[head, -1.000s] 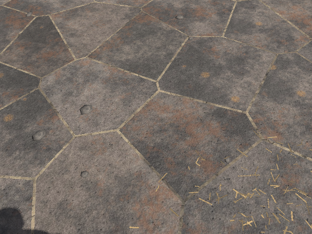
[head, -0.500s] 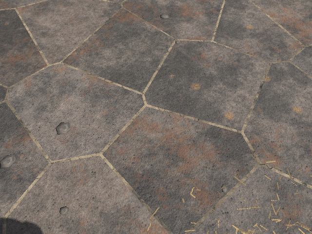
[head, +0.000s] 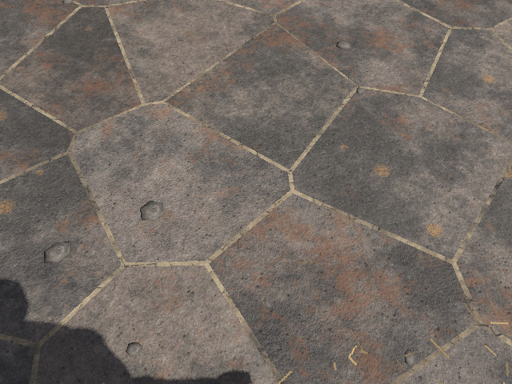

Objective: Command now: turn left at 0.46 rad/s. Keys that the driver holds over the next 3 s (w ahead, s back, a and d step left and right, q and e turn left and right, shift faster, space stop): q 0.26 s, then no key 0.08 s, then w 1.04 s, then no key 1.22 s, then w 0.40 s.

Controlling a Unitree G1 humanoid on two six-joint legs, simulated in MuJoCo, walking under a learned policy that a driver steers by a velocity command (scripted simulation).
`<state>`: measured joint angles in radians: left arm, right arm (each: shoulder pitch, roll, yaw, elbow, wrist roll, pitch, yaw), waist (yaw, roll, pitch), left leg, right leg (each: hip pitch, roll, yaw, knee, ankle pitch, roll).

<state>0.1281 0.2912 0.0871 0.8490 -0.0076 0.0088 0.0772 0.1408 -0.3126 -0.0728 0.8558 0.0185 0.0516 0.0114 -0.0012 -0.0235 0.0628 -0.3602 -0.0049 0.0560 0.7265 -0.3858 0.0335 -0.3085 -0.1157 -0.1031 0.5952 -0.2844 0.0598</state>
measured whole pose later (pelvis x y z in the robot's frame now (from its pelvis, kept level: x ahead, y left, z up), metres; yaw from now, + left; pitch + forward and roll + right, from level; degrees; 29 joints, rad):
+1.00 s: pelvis +0.21 +0.04 +0.01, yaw +14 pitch +2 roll +0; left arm 0.42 0.27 0.05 0.92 -0.02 -0.08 0.00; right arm 0.04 -0.28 -0.04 0.70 0.02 -0.07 0.04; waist 0.10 0.03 0.04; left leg -0.58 0.05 0.00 0.56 -0.03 0.01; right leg 0.09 0.00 0.02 0.21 -0.34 0.00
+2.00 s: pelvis +0.61 +0.15 +0.01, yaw +14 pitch -1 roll -1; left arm 0.14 0.23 0.02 0.88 0.02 -0.02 0.00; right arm 0.24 -0.25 -0.04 0.90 -0.02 0.02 -0.04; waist 0.00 -0.01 0.02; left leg -0.25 0.05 -0.03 0.55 -0.28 -0.04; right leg -0.31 0.03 -0.05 0.48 -0.16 -0.03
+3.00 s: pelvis +0.71 +0.21 +0.02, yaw +14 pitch +1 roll -1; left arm 0.16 0.26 0.06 1.03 -0.03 -0.09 -0.01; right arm 0.45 -0.20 -0.04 1.09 0.01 -0.10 0.00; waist -0.04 -0.02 -0.01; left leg -0.05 0.00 0.02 0.38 -0.35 0.03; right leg -0.51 -0.03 -0.03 1.06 -0.36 -0.05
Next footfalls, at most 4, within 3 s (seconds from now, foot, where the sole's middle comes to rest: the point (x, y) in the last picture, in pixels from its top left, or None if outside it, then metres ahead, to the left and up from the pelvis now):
0.64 right None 0.13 -0.11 -0.76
1.06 left None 0.39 0.22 -0.76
1.56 right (231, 282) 0.73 0.07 -0.76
1.90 left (144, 317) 0.62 0.30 -0.76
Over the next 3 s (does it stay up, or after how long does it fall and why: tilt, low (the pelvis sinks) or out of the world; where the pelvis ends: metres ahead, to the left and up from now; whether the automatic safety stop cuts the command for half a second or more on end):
stays up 0.71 0.21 0.02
